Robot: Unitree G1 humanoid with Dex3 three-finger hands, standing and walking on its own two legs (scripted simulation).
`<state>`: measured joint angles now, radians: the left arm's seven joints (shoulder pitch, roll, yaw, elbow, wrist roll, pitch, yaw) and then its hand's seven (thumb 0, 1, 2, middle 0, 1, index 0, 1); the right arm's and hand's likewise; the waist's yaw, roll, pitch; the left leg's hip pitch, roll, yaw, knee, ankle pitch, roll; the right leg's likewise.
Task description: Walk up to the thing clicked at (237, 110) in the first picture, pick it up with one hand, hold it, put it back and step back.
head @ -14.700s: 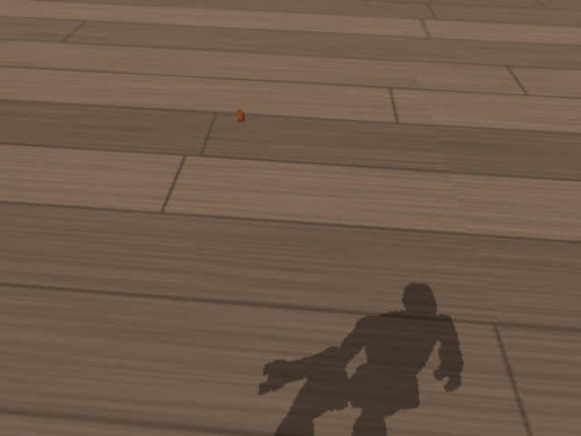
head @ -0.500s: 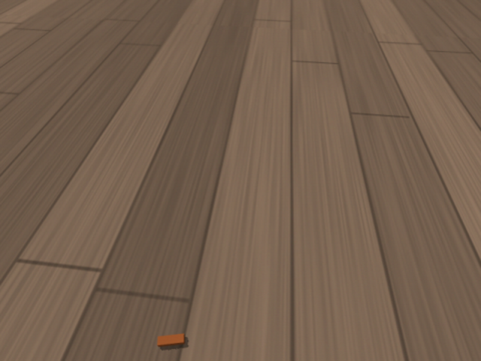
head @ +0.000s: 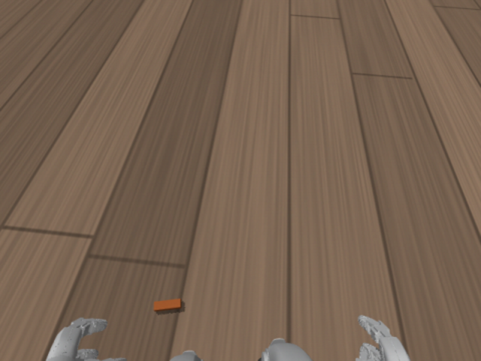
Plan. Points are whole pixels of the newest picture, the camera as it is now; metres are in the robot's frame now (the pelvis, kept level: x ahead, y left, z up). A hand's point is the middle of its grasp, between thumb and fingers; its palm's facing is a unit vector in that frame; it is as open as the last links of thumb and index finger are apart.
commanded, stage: rise first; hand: left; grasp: from above
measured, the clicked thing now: (167, 305) +0.36 +0.25 -0.73
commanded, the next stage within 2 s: none
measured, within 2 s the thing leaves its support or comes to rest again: neither
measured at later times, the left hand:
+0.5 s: hand (113, 358) +0.17 +0.28 -0.32, palm faces -0.40 -0.62 -0.67, open 12.7 cm
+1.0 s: hand (134, 324) +0.26 +0.29 -0.49, palm faces -0.48 -0.21 -0.85, open 12.9 cm
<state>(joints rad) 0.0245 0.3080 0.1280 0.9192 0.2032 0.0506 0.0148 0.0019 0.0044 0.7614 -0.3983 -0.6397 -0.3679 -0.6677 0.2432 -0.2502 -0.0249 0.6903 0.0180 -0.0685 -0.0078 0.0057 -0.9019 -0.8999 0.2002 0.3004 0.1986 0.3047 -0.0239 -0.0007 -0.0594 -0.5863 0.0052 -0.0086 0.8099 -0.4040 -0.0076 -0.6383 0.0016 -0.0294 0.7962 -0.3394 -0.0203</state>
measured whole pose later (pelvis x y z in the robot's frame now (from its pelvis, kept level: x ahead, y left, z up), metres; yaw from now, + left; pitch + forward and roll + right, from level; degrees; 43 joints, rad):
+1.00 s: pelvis -0.09 +0.01 -0.33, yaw -1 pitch +34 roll -4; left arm -0.50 0.52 0.08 1.05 1.03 -0.25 0.32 0.00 -0.31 0.85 -0.29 -0.78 -0.28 -0.79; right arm 0.11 -0.27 -0.06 0.75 -0.06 -0.09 0.09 0.01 -0.91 -0.90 0.20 0.30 0.20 0.30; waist -0.06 0.01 -0.14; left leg -2.05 -0.03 -0.04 2.16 -0.71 0.01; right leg -2.08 -0.05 -0.06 2.08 -0.59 -0.02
